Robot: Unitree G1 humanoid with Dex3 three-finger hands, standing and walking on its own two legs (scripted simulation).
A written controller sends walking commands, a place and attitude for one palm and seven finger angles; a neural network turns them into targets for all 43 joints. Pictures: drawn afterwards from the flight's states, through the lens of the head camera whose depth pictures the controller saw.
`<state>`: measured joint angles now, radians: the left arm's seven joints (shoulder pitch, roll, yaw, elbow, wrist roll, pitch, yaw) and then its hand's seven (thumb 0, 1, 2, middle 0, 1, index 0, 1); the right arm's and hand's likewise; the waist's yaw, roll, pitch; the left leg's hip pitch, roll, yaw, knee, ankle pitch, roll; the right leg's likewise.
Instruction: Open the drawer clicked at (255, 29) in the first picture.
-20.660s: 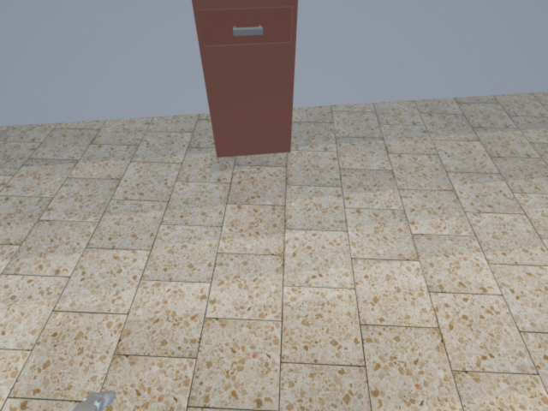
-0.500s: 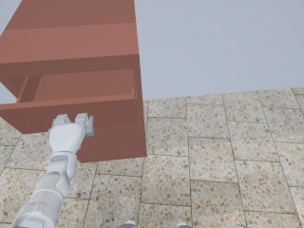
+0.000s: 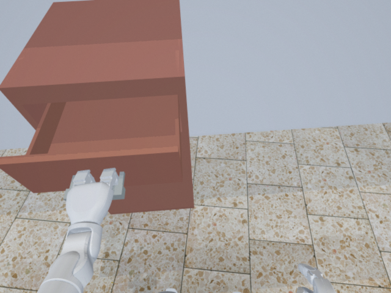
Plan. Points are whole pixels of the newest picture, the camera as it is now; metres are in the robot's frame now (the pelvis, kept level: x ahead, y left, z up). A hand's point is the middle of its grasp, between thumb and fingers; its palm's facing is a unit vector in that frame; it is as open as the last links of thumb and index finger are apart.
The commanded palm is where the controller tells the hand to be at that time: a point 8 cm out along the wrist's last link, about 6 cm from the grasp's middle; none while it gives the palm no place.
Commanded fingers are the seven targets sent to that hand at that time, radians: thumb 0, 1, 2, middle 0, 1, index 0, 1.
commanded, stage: pull the drawer open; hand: left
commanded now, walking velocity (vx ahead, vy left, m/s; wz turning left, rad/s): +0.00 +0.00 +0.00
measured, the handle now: (97, 185) +0.35 +0.25 -0.02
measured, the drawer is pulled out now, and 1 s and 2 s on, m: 0.17 0.30 0.30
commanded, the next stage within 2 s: open the thumb to release the handle in 1.10 s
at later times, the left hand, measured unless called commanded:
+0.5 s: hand (95, 243) +0.23 +0.22 -0.04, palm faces -0.02 -0.05 -1.00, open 5.6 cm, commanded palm +0.20 +0.22 +0.01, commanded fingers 0.00 0.90 0.90 -0.40 -1.35 -0.40 -1.35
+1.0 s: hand (91, 270) +0.18 +0.22 -0.04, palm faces -0.03 -0.06 -1.00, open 5.7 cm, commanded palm +0.14 +0.21 +0.01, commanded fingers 0.00 0.90 0.90 -0.40 -1.35 -0.40 -1.35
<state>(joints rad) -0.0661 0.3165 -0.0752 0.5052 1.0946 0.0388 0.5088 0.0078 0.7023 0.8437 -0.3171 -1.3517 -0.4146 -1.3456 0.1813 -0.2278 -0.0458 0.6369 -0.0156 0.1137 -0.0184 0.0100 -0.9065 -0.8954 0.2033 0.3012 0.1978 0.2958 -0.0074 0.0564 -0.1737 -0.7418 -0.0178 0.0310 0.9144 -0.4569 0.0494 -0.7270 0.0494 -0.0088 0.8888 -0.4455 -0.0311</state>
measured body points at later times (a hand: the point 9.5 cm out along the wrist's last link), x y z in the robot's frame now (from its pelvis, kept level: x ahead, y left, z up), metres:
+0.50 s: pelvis +0.00 -0.01 -0.01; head +0.05 -0.03 +0.44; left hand +0.22 +0.22 +0.01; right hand +0.18 -0.24 -0.12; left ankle -0.01 +0.09 -0.69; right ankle -0.01 -0.10 -0.69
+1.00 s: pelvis -0.01 -0.02 -0.02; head +0.04 -0.04 +0.43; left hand +0.17 +0.22 +0.02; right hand +0.19 -0.25 -0.12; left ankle -0.01 +0.09 -0.69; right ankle -0.01 -0.10 -0.69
